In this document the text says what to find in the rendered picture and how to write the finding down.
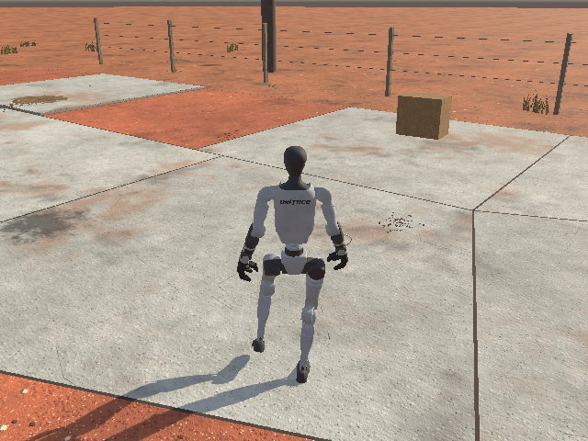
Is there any left robot hand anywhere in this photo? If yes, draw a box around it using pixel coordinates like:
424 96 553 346
237 259 258 282

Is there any robot right forearm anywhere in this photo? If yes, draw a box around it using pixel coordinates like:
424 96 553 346
331 222 347 255

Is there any left robot upper arm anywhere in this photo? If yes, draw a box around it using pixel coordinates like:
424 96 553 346
251 186 276 238

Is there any robot left forearm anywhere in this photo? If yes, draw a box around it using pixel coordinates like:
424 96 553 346
239 224 259 264

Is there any robot right foot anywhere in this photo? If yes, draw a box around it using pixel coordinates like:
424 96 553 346
296 360 311 383

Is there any right robot upper arm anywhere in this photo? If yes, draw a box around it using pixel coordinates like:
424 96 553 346
314 186 340 236

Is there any robot left foot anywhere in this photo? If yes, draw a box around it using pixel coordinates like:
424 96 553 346
252 337 265 353

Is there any robot foot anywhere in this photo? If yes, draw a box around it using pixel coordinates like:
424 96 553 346
252 337 265 353
296 360 311 383

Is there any right robot hand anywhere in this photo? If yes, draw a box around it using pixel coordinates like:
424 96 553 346
327 252 348 270

